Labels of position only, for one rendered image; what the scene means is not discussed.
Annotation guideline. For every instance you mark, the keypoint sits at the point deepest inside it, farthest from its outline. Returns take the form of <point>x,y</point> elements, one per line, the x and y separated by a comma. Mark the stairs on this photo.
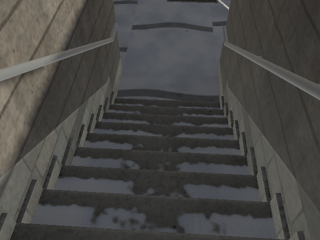
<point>154,170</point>

